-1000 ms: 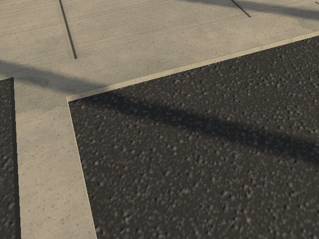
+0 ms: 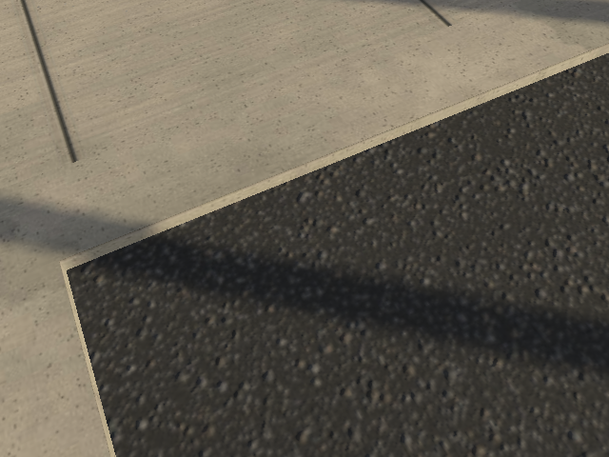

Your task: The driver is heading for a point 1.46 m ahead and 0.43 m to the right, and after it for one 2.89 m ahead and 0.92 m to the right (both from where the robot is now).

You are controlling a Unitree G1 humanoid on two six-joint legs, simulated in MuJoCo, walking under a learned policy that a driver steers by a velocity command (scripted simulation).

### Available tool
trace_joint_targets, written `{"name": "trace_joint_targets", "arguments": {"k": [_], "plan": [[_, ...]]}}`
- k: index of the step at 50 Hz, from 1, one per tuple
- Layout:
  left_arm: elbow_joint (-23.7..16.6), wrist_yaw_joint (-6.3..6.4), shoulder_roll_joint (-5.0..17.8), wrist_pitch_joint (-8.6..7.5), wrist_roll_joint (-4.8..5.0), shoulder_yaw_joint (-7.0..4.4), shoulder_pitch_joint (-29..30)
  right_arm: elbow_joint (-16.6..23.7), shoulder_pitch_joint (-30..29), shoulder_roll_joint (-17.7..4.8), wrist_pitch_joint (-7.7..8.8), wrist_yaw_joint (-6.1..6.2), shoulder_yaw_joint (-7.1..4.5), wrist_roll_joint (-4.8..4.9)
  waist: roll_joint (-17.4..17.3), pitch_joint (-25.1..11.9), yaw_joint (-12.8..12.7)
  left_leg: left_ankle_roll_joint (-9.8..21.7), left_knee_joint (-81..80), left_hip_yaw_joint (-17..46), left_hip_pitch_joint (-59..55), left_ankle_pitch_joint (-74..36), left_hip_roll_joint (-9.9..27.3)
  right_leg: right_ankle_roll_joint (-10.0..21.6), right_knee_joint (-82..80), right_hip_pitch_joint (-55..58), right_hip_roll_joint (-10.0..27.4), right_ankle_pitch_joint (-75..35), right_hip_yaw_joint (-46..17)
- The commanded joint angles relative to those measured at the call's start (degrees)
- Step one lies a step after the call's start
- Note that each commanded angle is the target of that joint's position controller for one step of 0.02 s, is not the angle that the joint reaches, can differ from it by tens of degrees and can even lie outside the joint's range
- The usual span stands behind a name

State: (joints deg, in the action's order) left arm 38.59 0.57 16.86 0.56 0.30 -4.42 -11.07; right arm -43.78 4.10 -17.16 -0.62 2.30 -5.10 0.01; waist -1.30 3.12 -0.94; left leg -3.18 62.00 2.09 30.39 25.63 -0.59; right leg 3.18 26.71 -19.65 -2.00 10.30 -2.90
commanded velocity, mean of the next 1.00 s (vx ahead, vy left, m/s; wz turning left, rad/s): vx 0.02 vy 0.00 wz -0.53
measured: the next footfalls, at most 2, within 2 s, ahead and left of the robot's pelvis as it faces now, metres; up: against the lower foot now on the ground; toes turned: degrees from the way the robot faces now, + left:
left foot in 0.28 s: +0.10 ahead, +0.14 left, +0.00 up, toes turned -16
right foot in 0.70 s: -0.01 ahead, -0.11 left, +0.00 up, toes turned -27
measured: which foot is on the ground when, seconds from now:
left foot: up 0.00-0.26, down 0.28-0.70, up 0.72-1.00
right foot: down 0.00-0.28, up 0.30-0.68, down 0.70-1.00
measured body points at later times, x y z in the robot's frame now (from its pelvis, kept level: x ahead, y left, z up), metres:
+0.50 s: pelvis +0.02 +0.04 +0.00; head +0.06 +0.05 +0.45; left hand +0.25 +0.28 -0.10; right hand +0.06 -0.27 -0.09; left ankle +0.06 +0.16 -0.74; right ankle -0.04 -0.09 -0.66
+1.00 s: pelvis +0.00 -0.01 +0.00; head +0.01 -0.04 +0.45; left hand +0.28 +0.13 -0.07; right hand -0.04 -0.33 -0.12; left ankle +0.09 +0.12 -0.69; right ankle -0.04 -0.09 -0.74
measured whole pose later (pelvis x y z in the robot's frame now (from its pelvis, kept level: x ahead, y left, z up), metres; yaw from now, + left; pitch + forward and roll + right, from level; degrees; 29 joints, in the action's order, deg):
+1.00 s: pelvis +0.00 -0.01 +0.00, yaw -32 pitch +1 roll +1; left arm 35.4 0.9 15.8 0.7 0.0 -2.7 -10.6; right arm -44.5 8.8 -18.2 -1.1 0.6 -4.7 0.5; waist -1.7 1.7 0.0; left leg -4.3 49.4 1.3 25.8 18.6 2.0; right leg 3.5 24.2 -13.5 -3.1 12.0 -4.0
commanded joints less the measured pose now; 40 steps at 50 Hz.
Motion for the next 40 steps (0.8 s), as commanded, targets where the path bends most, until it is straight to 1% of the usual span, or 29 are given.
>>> {"name": "trace_joint_targets", "arguments": {"k": [1, 4, 7, 10, 11, 12, 13, 14, 15, 16, 17, 18, 19, 20, 22, 23, 25, 27, 28, 30, 32, 33, 34, 35, 36, 37, 38, 39, 40], "plan": [[-4.1, 0.98, 9.8, -0.3, 0.1, -2.79, -0.1, 2.8, 0.9, -3.4, 0.54, 0.33, -0.85, 0.25, 7.9, -11.1, 0.9, -1.3, -6.3, 2.3, 3.0, -3.5, -0.1, 10.0, -5.2, 14.3, 13.3, -28.8, -14.7], [-4.7, 1.46, 10.7, 0.3, 0.2, -3.14, 0.6, 2.7, -0.1, -3.2, 0.49, 0.15, -0.66, 0.21, 9.0, -10.9, 0.4, -2.0, -12.9, 2.9, -0.5, -5.6, -0.6, 9.5, -5.3, 11.5, 12.3, -21.4, -16.3], [-5.5, 1.36, 10.7, 0.92, 0.03, -3.2, 1.7, 2.7, -0.6, -3.7, 0.76, -0.39, -0.82, 0.42, 10.3, -9.8, 0.0, -1.8, -17.9, 3.2, -4.1, -6.1, -1.4, 9.1, -5.7, 8.4, 11.3, -13.8, -19.3], [-6.2, 1.08, 10.5, 1.38, 0.2, -3.15, 2.5, 2.8, -0.1, -4.3, 1.7, -1.16, -1.05, 0.62, 11.6, -9.3, -0.3, -0.8, -23.9, 3.4, -6.8, -5.3, -1.9, 8.8, -4.4, 8.8, 10.9, -12.4, -23.4], [-6.5, 1.07, 10.4, 1.54, 0.38, -3.1, 3.0, 2.7, 0.7, -4.6, 2.08, -1.47, -1.18, 0.66, 11.8, -9.4, 0.2, -0.3, -27.3, 3.2, -8.4, -6.1, -2.1, 8.3, -3.6, 8.9, 10.5, -12.8, -24.5], [-6.8, 1.16, 10.2, 1.74, 0.73, -2.99, 3.9, 2.2, 2.5, -4.7, 2.45, -1.78, -1.36, 0.66, 11.6, -9.4, 1.4, 0.4, -33.0, 2.7, -11.7, -9.5, -2.1, 7.2, -2.2, 8.2, 9.4, -12.4, -24.8], [-7.1, 1.33, 9.7, 1.95, 1.06, -2.79, 4.4, 1.5, 4.7, -5.2, 2.72, -1.96, -1.69, 0.53, 10.8, -9.3, 2.6, 1.4, -39.7, 2.2, -16.7, -15.7, -1.2, 5.3, -0.6, 6.0, 7.6, -9.2, -24.2], [-7.4, 1.42, 7.5, 1.97, 0.7, -2.18, 2.8, 1.3, 6.6, -8.3, 2.67, -1.75, -2.55, -0.17, 5.9, -10.4, 2.1, 4.0, -42.0, 8.0, -23.5, -19.2, 6.5, 2.3, 5.0, 0.6, 4.4, 1.2, -21.2], [-8.0, 1.2, 4.8, 1.62, 0.38, -1.51, -0.8, 1.9, 5.2, -13.1, 1.97, -1.21, -3.37, -1.19, -10.5, -9.2, -1.6, 11.4, -43.4, 21.2, -27.8, -31.4, 18.5, -1.5, 17.3, -10.5, -5.5, 21.2, -9.8], [-8.5, 1.18, 9.4, 0.98, -0.09, -2.88, -0.2, 2.4, 5.3, -11.3, 2.07, -1.38, -2.99, -2.59, -13.4, -8.5, 0.2, 19.2, -44.9, 28.8, -23.1, -33.9, 25.3, -4.3, 31.2, -14.4, -4.5, 28.0, -6.8], [-7.4, 1.04, 12.4, 0.99, 0.27, -4.01, -0.9, 3.6, 2.4, -8.4, 2.2, -1.13, -2.07, -2.15, -9.0, -7.1, -0.7, 19.0, -44.5, 24.0, -21.4, -31.9, 23.1, -5.2, 38.5, -14.4, -2.1, 24.0, -7.4], [-6.2, 1.05, 12.2, 1.48, 0.48, -4.31, -1.6, 4.0, -0.5, -6.3, 2.0, -0.83, -1.55, -1.31, -7.2, -5.7, -1.6, 16.1, -43.8, 17.8, -20.3, -28.9, 18.9, -6.0, 41.3, -14.6, -1.4, 20.2, -6.4], [-5.5, 1.24, 10.9, 2.13, 0.36, -4.14, -2.2, 4.4, -1.4, -5.3, 1.79, -0.56, -1.16, -0.5, -6.6, -5.0, -1.4, 14.2, -43.5, 13.8, -20.8, -26.7, 16.1, -6.9, 43.6, -15.5, -1.1, 17.1, -5.8], [-5.6, 1.1, 9.4, 2.55, 0.47, -3.73, -2.1, 4.3, -1.1, -5.1, 1.57, -0.22, -0.89, -0.09, -6.7, -4.3, -0.8, 14.2, -43.4, 11.2, -21.0, -28.6, 15.2, -7.7, 45.3, -16.2, -1.0, 15.0, -5.0], [-7.1, 0.78, 7.2, 2.66, 1.07, -2.88, 0.3, 3.8, 1.4, -5.6, 0.95, 0.4, -0.92, -0.41, -7.4, -4.1, 0.7, 14.6, -43.7, 7.0, -22.9, -30.5, 13.7, -8.6, 41.8, -16.7, -0.2, 12.6, -1.9], [-8.0, 0.72, 6.5, 2.58, 1.24, -2.53, 1.9, 3.5, 3.1, -6.2, 0.7, 0.65, -1.09, -0.63, -8.0, -4.5, 1.9, 15.1, -43.5, 6.4, -25.5, -31.7, 14.2, -9.0, 38.8, -17.6, 0.5, 12.4, -1.2], [-9.2, 0.5, 5.8, 2.57, 1.0, -2.05, 3.9, 3.3, 4.9, -7.7, 0.38, 0.81, -1.56, -0.76, -8.7, -5.9, 3.3, 16.0, -43.1, 5.9, -29.0, -33.9, 16.0, -9.5, 33.1, -16.9, 2.1, 13.0, -0.3], [-10.0, 0.0, 5.1, 2.59, 0.66, -1.53, 4.4, 3.5, 4.5, -9.2, 0.19, 0.51, -2.07, -0.51, -9.1, -6.9, 3.6, 16.0, -42.7, 3.9, -28.4, -34.7, 17.0, -9.2, 27.1, -12.6, 3.5, 13.7, 1.4], [-10.2, -0.22, 5.0, 2.64, 0.64, -1.4, 4.2, 3.8, 3.8, -10.0, 0.1, 0.24, -2.31, -0.36, -9.4, -7.1, 3.5, 15.8, -42.7, 2.9, -26.9, -35.0, 17.3, -8.8, 24.2, -9.6, 3.8, 13.8, 2.5], [-10.1, -0.62, 5.8, 2.9, 0.81, -1.69, 3.2, 3.9, 3.4, -10.8, 0.09, -0.35, -2.6, 0.1, -10.1, -7.1, 3.2, 15.3, -42.2, 1.4, -25.0, -34.7, 17.7, -7.7, 19.0, -5.1, 3.4, 13.0, 4.6], [-10.0, -1.08, 6.2, 3.27, 0.97, -2.07, 2.0, 3.7, 3.3, -11.2, 0.26, -0.82, -2.75, 0.91, -9.9, -6.8, 2.4, 14.1, -40.4, 0.7, -24.6, -33.3, 18.4, -6.0, 12.3, -1.7, 3.0, 10.3, 5.8], [-9.5, -1.28, 6.0, 3.39, 0.94, -2.26, 0.2, 3.7, 2.4, -11.1, 0.29, -0.94, -2.73, 1.52, -9.2, -6.9, 0.9, 12.7, -38.2, -0.5, -23.6, -32.3, 18.1, -4.6, 6.5, 1.6, 2.3, 6.3, 6.8], [-8.5, -1.22, 6.2, 3.44, 0.79, -2.65, -2.2, 3.4, 2.7, -10.1, 0.39, -1.05, -2.48, 1.99, -7.9, -7.3, -0.3, 10.3, -34.7, -2.4, -21.2, -29.5, 17.0, -2.8, 0.2, 6.9, 1.0, 1.6, 7.3], [-7.9, -0.71, 8.3, 3.33, 0.67, -3.52, -4.5, 2.1, 6.1, -7.6, 0.59, -1.39, -1.89, 1.45, -1.6, -8.0, -0.5, 6.1, -26.9, -6.5, -15.0, -22.3, 14.2, -0.6, -4.5, 15.2, 2.3, -7.4, 2.9], [-9.1, 0.21, 15.9, 2.87, 0.53, -5.1, -6.3, 4.2, 6.2, -3.3, 0.64, -1.74, -0.37, -1.98, 17.7, -8.5, 0.9, -0.2, -7.4, -11.8, 2.6, 6.7, 6.6, 5.8, -4.3, 25.6, 18.2, -32.5, -19.0], [-10.1, -0.61, 16.5, 1.3, -1.75, -4.59, -6.1, 6.8, 0.4, -5.0, 0.94, -1.14, -0.72, -1.47, 18.0, -11.1, -2.5, -1.4, 3.8, -2.3, 8.5, 15.3, 1.2, 17.2, -5.4, 19.9, 25.5, -35.3, -28.6], [-9.7, -1.09, 14.0, 0.03, -2.09, -3.94, -5.1, 6.9, -1.7, -7.4, 0.74, -0.75, -1.41, -0.26, 12.0, -9.8, -3.0, -0.9, 8.4, 1.0, 9.1, 12.1, 2.4, 16.8, -6.7, 18.3, 22.6, -29.9, -24.3], [-9.0, -0.87, 12.0, -0.61, -1.37, -3.22, -2.1, 6.3, -0.7, -8.1, 0.5, -0.53, -1.71, 0.33, 10.3, -7.7, -0.9, -0.1, 7.9, 1.5, 9.0, 6.7, 3.4, 13.3, -6.6, 16.4, 19.3, -26.0, -19.0], [-9.0, -0.43, 10.1, -0.58, -0.45, -2.62, 0.5, 4.7, 0.8, -8.1, 0.26, -0.14, -1.89, -0.03, 7.7, -7.4, 0.2, -0.1, 6.0, 1.7, 8.3, 2.5, 4.2, 10.5, -6.2, 15.8, 16.6, -22.9, -15.9]]}}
